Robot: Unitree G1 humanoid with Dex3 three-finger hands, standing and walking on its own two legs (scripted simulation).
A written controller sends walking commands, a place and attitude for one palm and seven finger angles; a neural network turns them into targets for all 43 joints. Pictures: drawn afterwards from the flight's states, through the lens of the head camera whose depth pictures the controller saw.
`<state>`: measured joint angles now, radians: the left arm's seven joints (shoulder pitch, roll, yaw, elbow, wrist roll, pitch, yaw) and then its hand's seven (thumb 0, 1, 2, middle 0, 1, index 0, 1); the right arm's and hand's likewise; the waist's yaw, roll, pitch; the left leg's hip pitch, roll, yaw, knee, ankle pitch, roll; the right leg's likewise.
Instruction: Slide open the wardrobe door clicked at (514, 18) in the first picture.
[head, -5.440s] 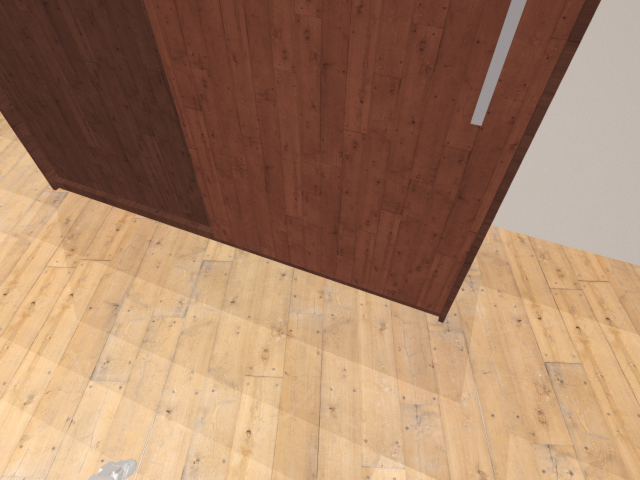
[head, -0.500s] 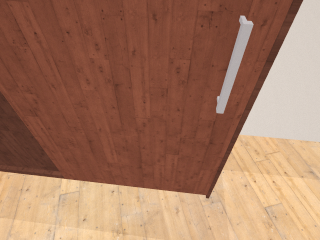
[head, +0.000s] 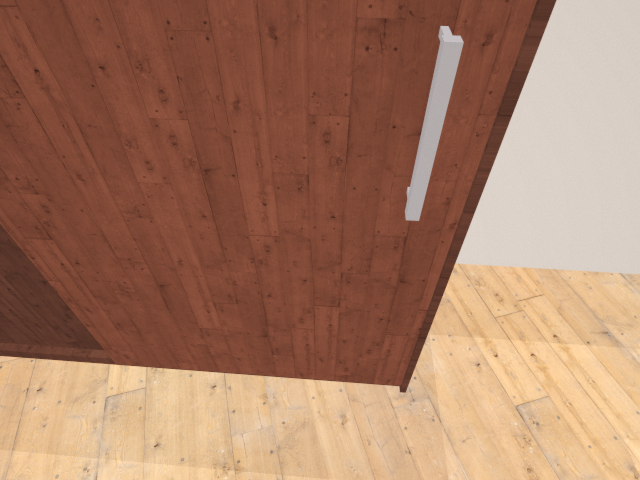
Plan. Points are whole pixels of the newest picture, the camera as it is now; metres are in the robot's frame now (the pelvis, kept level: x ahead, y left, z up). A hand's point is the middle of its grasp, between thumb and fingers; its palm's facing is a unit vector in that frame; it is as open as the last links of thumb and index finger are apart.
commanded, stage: look again from close up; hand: right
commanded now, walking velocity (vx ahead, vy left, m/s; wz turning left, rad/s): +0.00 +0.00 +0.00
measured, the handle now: (426, 135) +0.53 -0.12 +0.19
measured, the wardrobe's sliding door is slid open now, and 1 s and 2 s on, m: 0.00 0.00 0.00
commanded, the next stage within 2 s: none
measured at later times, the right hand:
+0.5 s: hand out of the picture -0.03 -0.26 -0.17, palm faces -0.03 +0.97 -0.25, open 7.4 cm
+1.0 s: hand out of the picture -0.06 -0.20 -0.17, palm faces -0.01 +0.98 -0.18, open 7.4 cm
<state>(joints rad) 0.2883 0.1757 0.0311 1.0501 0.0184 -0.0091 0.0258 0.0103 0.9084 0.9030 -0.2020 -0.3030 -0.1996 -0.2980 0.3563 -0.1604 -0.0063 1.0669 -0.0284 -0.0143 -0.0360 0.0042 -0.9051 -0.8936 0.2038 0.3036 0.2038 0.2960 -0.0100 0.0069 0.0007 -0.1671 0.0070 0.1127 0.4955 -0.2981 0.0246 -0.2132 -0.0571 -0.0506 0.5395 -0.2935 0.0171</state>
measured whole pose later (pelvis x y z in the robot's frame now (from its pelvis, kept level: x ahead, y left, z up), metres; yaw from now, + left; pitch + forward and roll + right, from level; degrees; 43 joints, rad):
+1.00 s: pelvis -0.04 -0.04 +0.00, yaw +1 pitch -2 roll +0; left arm 0.28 0.16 0.02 1.09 0.01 0.00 0.00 0.01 0.91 0.90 -0.20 -0.30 -0.20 -0.30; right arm 0.34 -0.13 0.02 1.07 -0.03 0.00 -0.04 0.00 -0.91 -0.89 0.20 0.30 0.20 0.30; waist 0.00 0.00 0.02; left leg -0.21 0.07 0.06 0.44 -0.18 -0.04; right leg -0.22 0.01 -0.11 0.43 -0.18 -0.05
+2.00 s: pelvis -0.03 -0.04 +0.01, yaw +2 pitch -1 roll +0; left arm 0.29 0.13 0.01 1.12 0.01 -0.01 0.01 0.01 0.91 0.90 -0.20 -0.30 -0.20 -0.30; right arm 0.33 -0.12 0.00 1.09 -0.03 -0.01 -0.04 0.00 -0.91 -0.89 0.20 0.30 0.20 0.30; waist 0.00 0.01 0.03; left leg -0.19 0.05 0.05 0.42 -0.20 -0.03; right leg -0.20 -0.01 -0.12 0.43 -0.20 -0.04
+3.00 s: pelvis +0.08 -0.01 +0.00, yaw -1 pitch +0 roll +0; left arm 0.23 0.14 0.02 1.08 0.01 -0.03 0.06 0.01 0.93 0.90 -0.20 -0.30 -0.20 -0.30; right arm 0.39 -0.09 -0.01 1.12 -0.02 0.02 -0.05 0.00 -0.91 -0.89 0.20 0.30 0.20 0.30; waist -0.02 0.04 0.07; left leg -0.18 0.05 0.08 0.67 -0.46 -0.01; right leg -0.21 -0.02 -0.15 0.56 -0.34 -0.04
